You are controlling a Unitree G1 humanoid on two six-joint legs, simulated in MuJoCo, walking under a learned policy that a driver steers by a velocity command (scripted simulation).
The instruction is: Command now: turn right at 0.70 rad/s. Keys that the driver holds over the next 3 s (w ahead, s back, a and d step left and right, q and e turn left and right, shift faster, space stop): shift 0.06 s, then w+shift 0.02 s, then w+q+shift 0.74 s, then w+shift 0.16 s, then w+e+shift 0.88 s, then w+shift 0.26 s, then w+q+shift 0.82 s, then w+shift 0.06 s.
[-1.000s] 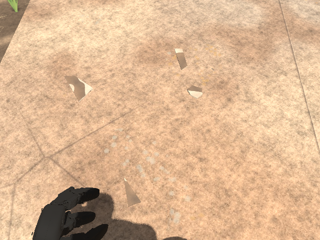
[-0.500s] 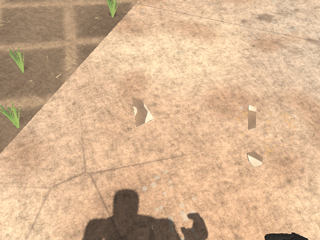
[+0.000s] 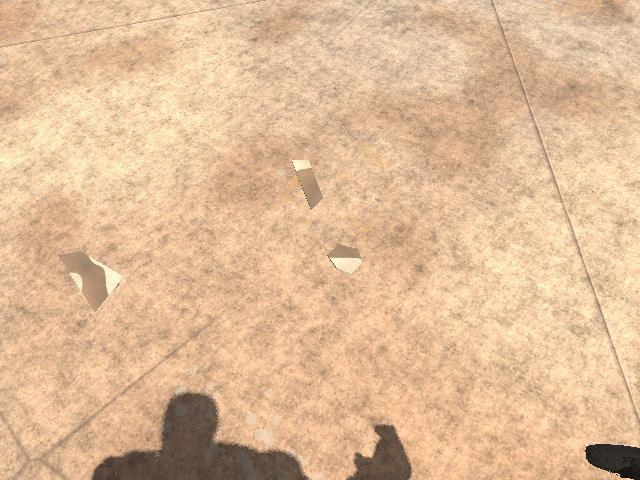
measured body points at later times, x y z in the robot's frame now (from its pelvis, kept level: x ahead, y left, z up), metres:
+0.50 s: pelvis +0.16 +0.03 +0.01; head +0.19 +0.07 +0.46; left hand +0.38 +0.26 -0.08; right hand +0.08 -0.24 -0.09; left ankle +0.04 +0.12 -0.74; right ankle +0.25 -0.13 -0.69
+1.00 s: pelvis +0.53 +0.11 -0.03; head +0.56 +0.13 +0.41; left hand +0.30 +0.28 -0.15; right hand +0.89 +0.07 -0.07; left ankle +0.65 +0.25 -0.71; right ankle +0.33 -0.11 -0.73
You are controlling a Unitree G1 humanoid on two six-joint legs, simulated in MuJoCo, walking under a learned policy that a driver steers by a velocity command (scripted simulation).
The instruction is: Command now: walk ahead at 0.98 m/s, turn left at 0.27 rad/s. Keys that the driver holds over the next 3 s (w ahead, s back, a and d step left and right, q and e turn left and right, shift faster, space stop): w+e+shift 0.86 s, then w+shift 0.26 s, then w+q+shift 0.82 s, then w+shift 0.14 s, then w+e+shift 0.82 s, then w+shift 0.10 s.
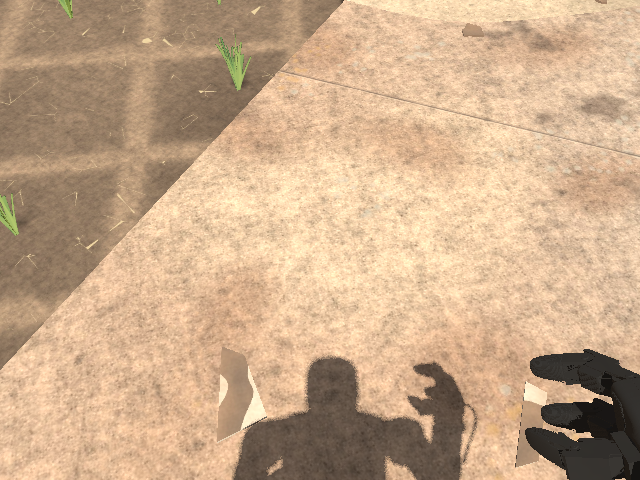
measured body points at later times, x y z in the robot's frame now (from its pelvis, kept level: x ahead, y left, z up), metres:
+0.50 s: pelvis +0.49 -0.04 -0.01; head +0.51 -0.04 +0.44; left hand +0.69 +0.19 -0.11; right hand +0.43 -0.30 -0.14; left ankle +0.23 +0.07 -0.62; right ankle +0.61 -0.08 -0.71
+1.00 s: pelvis +0.96 -0.15 +0.02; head +0.98 -0.18 +0.47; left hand +1.21 +0.04 -0.09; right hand +0.90 -0.46 -0.07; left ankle +1.08 -0.08 -0.70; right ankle +0.76 -0.13 -0.59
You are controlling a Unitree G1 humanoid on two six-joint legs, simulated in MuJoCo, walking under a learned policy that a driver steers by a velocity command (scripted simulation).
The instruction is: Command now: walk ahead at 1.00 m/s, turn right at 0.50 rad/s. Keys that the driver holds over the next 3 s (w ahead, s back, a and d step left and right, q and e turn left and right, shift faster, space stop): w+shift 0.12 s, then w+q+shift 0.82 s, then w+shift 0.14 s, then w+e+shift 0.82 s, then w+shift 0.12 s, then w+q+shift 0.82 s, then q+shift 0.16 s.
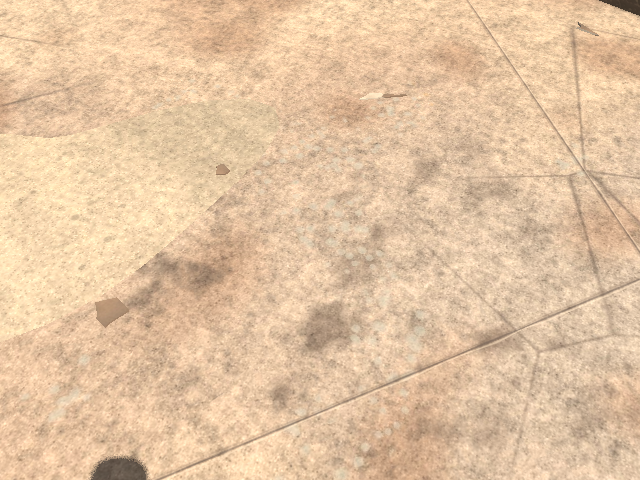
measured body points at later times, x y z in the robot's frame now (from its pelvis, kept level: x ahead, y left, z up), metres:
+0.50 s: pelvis +0.46 -0.01 +0.01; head +0.48 -0.02 +0.46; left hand +0.49 +0.27 -0.10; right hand +0.57 -0.28 -0.11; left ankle +0.43 +0.12 -0.63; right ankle +0.43 -0.11 -0.72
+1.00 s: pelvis +0.91 +0.13 +0.01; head +0.93 +0.13 +0.46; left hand +1.01 +0.43 -0.04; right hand +1.04 -0.14 -0.12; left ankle +0.83 +0.11 -0.72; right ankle +1.14 +0.03 -0.66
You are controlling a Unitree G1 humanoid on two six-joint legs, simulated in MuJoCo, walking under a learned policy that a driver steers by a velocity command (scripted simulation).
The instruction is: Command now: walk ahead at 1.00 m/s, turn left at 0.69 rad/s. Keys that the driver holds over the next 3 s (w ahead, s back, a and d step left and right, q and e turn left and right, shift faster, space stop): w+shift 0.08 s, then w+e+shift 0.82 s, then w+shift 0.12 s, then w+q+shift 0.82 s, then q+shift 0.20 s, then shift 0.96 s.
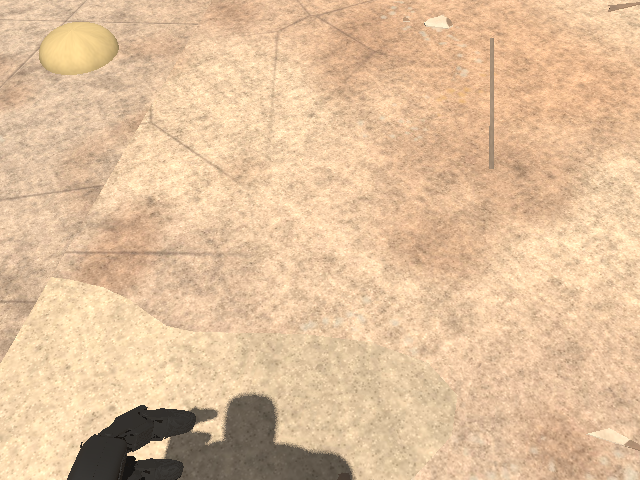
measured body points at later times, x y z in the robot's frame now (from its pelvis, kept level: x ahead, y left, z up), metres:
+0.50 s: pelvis +0.47 -0.08 +0.01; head +0.50 -0.08 +0.45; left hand +0.38 +0.20 -0.12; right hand +0.74 -0.29 -0.04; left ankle +0.67 +0.06 -0.69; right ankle +0.34 -0.16 -0.73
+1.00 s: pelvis +0.92 -0.18 -0.03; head +0.95 -0.20 +0.42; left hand +1.28 -0.13 -0.07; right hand +0.71 -0.38 -0.16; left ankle +0.75 +0.05 -0.71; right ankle +1.05 -0.31 -0.72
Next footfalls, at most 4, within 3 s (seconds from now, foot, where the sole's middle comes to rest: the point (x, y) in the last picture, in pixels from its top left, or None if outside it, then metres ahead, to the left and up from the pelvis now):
0.18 right None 0.38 -0.15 -0.77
0.60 left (298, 352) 0.77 0.04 -0.77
1.02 right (431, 240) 1.08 -0.33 -0.77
1.46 left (440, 129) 1.52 -0.44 -0.77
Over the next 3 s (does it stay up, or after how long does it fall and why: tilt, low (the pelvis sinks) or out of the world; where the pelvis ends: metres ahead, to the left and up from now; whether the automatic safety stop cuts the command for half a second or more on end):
stays up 2.09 -0.58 0.00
